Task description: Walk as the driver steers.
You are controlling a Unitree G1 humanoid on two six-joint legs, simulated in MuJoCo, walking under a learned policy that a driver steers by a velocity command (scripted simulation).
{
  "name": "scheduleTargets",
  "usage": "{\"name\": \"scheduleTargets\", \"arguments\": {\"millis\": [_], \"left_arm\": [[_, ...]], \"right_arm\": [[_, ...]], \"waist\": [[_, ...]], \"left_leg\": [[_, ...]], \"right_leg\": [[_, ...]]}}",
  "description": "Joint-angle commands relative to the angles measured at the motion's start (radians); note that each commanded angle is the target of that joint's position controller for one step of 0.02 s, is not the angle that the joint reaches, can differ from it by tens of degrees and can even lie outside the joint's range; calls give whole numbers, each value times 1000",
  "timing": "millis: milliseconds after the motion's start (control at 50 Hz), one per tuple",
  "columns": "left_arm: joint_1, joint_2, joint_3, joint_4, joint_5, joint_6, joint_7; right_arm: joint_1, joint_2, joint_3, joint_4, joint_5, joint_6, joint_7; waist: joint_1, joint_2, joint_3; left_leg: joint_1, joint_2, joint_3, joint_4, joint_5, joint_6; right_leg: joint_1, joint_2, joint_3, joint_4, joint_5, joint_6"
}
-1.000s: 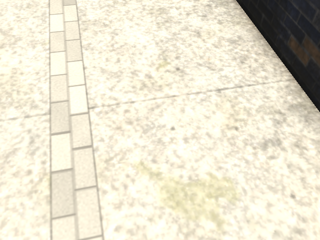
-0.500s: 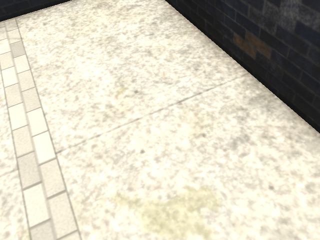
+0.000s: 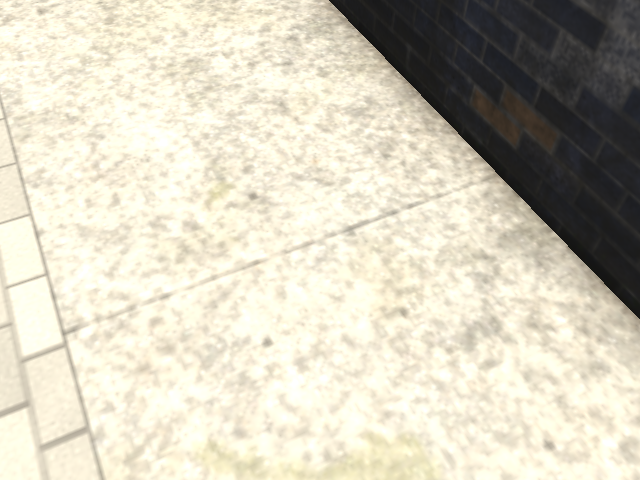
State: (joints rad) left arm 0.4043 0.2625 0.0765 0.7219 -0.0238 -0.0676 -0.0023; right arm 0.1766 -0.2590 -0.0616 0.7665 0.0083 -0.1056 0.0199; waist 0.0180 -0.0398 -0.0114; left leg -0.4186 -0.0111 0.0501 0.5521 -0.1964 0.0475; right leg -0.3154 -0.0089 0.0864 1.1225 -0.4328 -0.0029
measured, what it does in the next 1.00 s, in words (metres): walks ahead: right foot, then left foot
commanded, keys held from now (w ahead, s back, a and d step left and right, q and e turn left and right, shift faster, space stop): w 0.56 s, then w+q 0.04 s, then q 0.40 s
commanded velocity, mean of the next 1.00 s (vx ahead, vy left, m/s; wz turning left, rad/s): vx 0.39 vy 0.00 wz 0.14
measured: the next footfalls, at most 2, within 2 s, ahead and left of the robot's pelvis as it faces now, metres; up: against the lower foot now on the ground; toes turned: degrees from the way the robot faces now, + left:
right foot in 0.46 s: +0.43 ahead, -0.11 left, +0.00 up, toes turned -1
left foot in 0.94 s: +0.63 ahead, +0.13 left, +0.00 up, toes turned +10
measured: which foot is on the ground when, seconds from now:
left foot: down 0.00-0.46, up 0.48-0.92, down 0.94-1.00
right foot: up 0.00-0.44, down 0.46-0.94, up 0.96-1.00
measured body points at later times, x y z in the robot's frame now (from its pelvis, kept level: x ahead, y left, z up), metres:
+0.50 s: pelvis +0.28 -0.02 -0.01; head +0.32 -0.02 +0.44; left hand +0.52 +0.21 -0.07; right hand +0.27 -0.30 -0.14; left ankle +0.08 +0.11 -0.68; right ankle +0.39 -0.11 -0.73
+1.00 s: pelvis +0.49 +0.02 -0.01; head +0.54 +0.04 +0.44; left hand +0.57 +0.32 -0.12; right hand +0.72 -0.21 -0.09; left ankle +0.59 +0.12 -0.73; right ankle +0.39 -0.12 -0.67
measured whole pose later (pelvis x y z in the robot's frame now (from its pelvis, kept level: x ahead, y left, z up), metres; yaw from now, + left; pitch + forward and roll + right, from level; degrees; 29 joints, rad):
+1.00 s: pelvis +0.49 +0.02 -0.01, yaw +11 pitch +3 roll -2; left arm 0.17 0.28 0.07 0.74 0.01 -0.04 0.03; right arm 0.13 -0.28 -0.07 0.66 -0.01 -0.04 0.03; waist 0.01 0.00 0.04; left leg -0.53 -0.03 -0.01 0.59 -0.12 0.06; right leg -0.32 0.00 -0.05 1.00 -0.54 0.03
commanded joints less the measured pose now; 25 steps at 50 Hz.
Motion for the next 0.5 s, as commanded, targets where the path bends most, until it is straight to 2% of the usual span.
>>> {"name": "scheduleTargets", "arguments": {"millis": [20, 40, 80, 100, 120, 160, 200, 260, 280, 320, 360, 400, 420, 440, 460, 480, 500], "left_arm": [[-110, 93, 11, -154, 15, -40, 2], [-109, 71, 11, -156, 9, -37, -1], [-105, 60, 15, -143, 9, -23, 3], [-109, 57, 14, -136, 16, -18, 4], [-145, 47, 9, -146, 21, -16, 8], [-189, 29, -3, -156, 27, -19, 4], [-276, 18, -8, -170, 16, -20, -5], [-396, 7, -15, -196, 7, -28, -21], [-411, 0, -17, -200, 4, -27, -34], [-463, 19, -13, -222, 0, -28, -50], [-491, 26, -12, -238, 0, -29, -57], [-447, 50, -3, -235, 6, -33, -58], [-375, 69, 9, -218, 11, -34, -53], [-222, 110, 30, -177, 14, -33, -43], [-24, 176, 50, -138, 25, -30, -27], [41, 270, 64, -120, 36, -32, -22], [74, 179, 45, -112, 26, -29, -19]], "right_arm": [[134, -112, -19, -18, -20, 10, -14], [126, -83, -8, -5, -22, 5, -14], [116, -65, 2, 5, -16, -4, -15], [118, -85, -2, 10, -16, -4, -18], [134, -116, -10, 19, -20, -4, -23], [146, -144, -12, 34, -23, -1, -31], [164, -134, -6, 49, -12, 6, -32], [218, -151, -4, 78, 3, 12, -32], [256, -133, 2, 92, 12, 20, -26], [265, -155, -2, 96, 14, 32, -22], [259, -164, -6, 92, 18, 43, -20], [244, -201, -21, 90, 13, 49, -25], [234, -212, -26, 88, 14, 52, -29], [217, -202, -22, 83, 13, 56, -30], [203, -164, -7, 54, -5, 50, -31], [320, -29, 35, 24, -19, 26, -21], [291, -103, 23, 45, 1, 0, -10]], "waist": [[-70, 117, -53], [-40, 140, -36], [-17, 142, -3], [-11, 129, 8], [-18, 92, 16], [-20, 71, 18], [-48, 87, 37], [-96, 80, 59], [-104, 95, 55], [-118, 92, 74], [-113, 103, 75], [-81, 108, 42], [-37, 129, -7], [43, 122, -97], [119, 72, -244], [54, -198, -385], [96, -178, -449]], "left_leg": [[384, 292, -452, -344, -174, 204], [317, 269, -399, -371, -131, 201], [248, 221, -307, -387, 16, 199], [244, 219, -268, -387, 111, 198], [243, 234, -257, -396, 190, 201], [252, 219, -211, -401, 281, 193], [258, 198, -165, -407, 299, 173], [317, 203, -142, -409, 292, 158], [374, 219, -148, -392, 288, 168], [437, 240, -148, -366, 294, 160], [488, 259, -154, -325, 359, 150], [509, 266, -144, -249, 562, 130], [510, 251, -129, -160, 728, 118], [463, 205, -89, 14, 822, 93], [237, 163, -67, 295, 587, 61], [-188, -30, -65, 690, -143, -8], [-312, -31, -206, 826, -353, -7]], "right_leg": [[-471, -93, -8, 197, 149, -10], [-431, -119, -10, 166, 179, -19], [-404, -122, -22, 95, 230, -21], [-424, -124, -32, 55, 254, -6], [-444, -128, -42, 20, 284, 9], [-448, -129, -48, -113, 370, 22], [-422, -112, -67, -257, 466, 18], [-399, -83, -97, -420, 542, 7], [-408, -76, -90, -452, 520, 1], [-429, -67, -87, -501, 492, -18], [-413, -50, -91, -552, 428, -39], [-298, -15, -118, -591, 374, -68], [-182, 19, -143, -607, 353, -87], [32, 40, -163, -645, 393, -122], [384, -110, -9, -587, 460, -185], [756, -380, 482, -642, 359, -352], [773, -404, 683, -763, 261, -376]]}}
Over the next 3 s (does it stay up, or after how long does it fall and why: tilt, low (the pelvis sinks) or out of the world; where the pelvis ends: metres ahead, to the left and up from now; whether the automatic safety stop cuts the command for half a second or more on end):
stays up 0.53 0.00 0.01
